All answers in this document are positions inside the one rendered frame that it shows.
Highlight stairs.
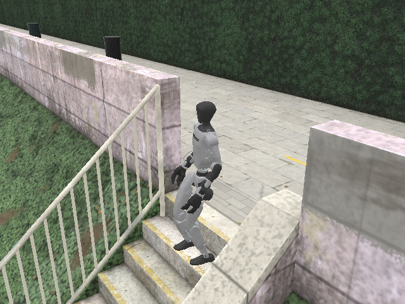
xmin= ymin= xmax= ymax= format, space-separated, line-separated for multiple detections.
xmin=74 ymin=196 xmax=228 ymax=304

